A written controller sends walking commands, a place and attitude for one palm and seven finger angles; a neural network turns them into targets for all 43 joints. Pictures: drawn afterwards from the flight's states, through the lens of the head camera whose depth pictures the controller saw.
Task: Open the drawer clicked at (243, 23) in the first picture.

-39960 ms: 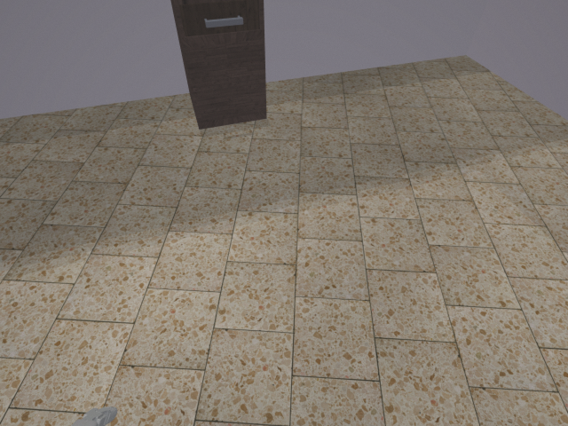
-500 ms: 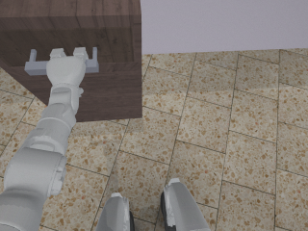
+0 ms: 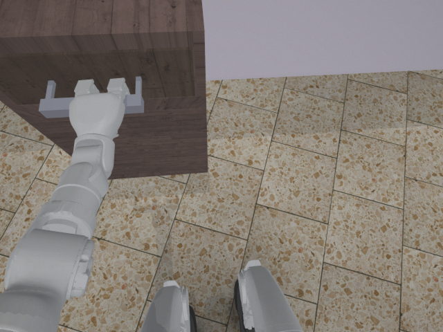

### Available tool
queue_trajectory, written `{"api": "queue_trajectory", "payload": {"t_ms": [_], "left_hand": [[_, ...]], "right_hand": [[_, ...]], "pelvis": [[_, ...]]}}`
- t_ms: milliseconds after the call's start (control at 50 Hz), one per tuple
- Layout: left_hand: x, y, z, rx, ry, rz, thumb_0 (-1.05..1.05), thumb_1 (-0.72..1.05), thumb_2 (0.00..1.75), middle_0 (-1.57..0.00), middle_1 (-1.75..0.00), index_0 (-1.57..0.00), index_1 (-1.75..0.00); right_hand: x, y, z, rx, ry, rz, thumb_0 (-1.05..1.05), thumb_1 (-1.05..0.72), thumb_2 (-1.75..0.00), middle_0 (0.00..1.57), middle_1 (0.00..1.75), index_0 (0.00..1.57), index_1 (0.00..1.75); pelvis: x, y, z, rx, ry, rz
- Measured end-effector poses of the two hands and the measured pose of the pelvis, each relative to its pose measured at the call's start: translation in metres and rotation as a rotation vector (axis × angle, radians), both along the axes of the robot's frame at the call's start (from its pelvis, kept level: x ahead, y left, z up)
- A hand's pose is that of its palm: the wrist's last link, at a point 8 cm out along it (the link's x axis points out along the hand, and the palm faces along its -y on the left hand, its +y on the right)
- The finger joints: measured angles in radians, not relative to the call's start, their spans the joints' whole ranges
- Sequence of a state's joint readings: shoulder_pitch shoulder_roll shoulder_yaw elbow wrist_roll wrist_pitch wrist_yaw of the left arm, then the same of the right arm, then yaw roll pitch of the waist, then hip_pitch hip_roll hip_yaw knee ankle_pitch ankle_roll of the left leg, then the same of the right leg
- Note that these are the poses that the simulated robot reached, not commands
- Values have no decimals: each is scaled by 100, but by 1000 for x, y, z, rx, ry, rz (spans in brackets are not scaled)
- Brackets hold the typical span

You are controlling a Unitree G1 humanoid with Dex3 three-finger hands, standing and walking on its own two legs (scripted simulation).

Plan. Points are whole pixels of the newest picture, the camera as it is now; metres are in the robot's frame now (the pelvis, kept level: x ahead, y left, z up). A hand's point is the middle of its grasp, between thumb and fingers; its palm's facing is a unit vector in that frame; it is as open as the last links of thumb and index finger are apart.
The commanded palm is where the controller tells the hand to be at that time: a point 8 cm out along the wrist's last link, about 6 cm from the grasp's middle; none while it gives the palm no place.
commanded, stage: pull the drawer open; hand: left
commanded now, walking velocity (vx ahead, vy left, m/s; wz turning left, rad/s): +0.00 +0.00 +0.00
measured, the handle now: (94, 95) +0.57 +0.20 -0.03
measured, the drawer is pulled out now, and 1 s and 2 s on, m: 0.00 0.08 0.11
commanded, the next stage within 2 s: none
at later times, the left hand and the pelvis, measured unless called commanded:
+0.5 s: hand (109, 146) +0.46 +0.18 -0.05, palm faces -0.07 -0.05 -1.00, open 6.4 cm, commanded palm +0.42 +0.17 +0.00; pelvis +0.03 +0.00 +0.02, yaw -1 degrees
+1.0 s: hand (108, 168) +0.42 +0.17 -0.05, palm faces -0.06 -0.05 -1.00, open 6.4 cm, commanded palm +0.37 +0.17 +0.00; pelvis +0.05 +0.00 +0.03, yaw -3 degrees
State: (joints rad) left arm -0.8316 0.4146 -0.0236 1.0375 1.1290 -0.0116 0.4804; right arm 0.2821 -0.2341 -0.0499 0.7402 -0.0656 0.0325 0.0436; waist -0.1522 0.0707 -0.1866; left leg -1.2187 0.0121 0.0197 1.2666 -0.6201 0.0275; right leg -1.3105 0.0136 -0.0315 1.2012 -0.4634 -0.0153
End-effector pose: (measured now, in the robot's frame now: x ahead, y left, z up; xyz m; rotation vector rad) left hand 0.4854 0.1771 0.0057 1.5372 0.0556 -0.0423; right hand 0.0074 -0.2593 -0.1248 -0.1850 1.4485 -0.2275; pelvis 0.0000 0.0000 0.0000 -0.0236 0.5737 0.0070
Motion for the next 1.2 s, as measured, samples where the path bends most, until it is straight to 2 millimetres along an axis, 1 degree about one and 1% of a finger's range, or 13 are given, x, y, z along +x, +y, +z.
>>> {"api": "queue_trajectory", "payload": {"t_ms": [120,220,400,520,620,900,1040,1200], "left_hand": [[-4,0,0,-3,6,2,1,68,75,-26,-132,-31,-128],[-13,0,1,-7,13,4,1,69,74,-25,-132,-31,-128],[-32,0,1,-14,12,5,1,68,74,-25,-132,-31,-127],[-42,0,0,-15,5,6,1,68,75,-25,-132,-31,-127],[-51,0,0,-16,6,9,1,68,75,-25,-132,-32,-127],[-77,0,0,-15,4,21,2,68,75,-25,-131,-32,-127],[-88,-1,0,-14,1,25,2,67,76,-25,-131,-32,-127],[-105,-1,1,-13,10,35,2,67,75,-25,-130,-32,-127]], "right_hand": [[10,0,4,3,-9,-4,1,-91,-90,20,30,20,30],[23,1,9,11,-21,-3,1,-91,-90,20,30,20,30],[53,1,15,18,-62,22,1,-91,-90,20,30,20,30],[74,0,17,14,-101,36,1,-91,-90,20,30,20,30],[87,0,20,16,-132,41,1,-91,-90,20,30,20,30],[109,2,24,22,-186,44,1,-91,-90,20,30,20,30],[119,1,25,21,-217,47,1,-91,-90,20,30,20,30],[132,-1,28,23,-265,47,1,-91,-90,20,30,20,30]], "pelvis": [[7,1,6,2,-4,-6],[14,1,12,3,-12,-12],[26,1,20,6,-30,-19],[31,0,23,7,-39,-24],[34,0,25,11,-47,-34],[43,-1,30,13,-67,-52],[46,-3,30,13,-75,-60],[51,-5,32,17,-84,-76]]}}
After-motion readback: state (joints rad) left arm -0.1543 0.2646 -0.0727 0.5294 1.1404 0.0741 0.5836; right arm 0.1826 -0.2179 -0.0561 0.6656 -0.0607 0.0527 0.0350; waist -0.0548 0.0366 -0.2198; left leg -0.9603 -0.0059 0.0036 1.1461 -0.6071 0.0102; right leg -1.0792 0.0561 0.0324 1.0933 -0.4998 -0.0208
